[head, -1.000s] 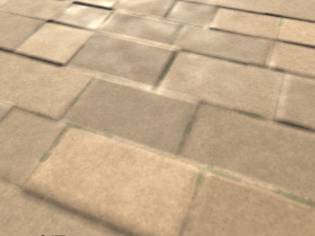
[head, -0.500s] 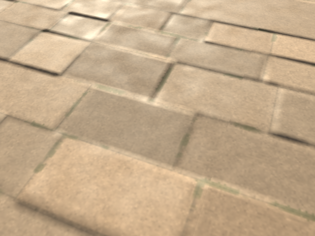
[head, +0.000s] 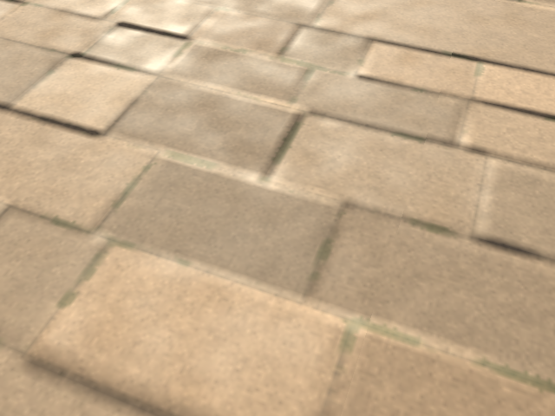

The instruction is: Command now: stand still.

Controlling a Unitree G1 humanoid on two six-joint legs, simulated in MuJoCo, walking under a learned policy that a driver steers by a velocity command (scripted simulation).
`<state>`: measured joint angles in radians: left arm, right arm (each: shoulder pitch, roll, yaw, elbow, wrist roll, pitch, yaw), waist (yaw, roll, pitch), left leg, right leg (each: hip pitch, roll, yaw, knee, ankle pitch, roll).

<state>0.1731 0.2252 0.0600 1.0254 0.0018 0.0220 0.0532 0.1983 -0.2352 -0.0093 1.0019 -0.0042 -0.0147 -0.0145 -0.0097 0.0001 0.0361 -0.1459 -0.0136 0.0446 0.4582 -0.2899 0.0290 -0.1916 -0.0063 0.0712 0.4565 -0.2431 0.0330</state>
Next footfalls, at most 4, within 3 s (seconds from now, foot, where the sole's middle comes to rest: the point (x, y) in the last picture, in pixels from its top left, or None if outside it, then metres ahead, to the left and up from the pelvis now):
1.24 right None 0.16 -0.17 -0.78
1.72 left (291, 378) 0.61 -0.01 -0.78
2.20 right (335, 233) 1.07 -0.15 -0.78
2.66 left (279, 136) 1.52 0.01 -0.78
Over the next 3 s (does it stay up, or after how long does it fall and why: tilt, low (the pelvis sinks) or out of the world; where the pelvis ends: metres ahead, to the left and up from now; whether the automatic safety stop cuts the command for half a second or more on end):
stays up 1.54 -0.06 0.00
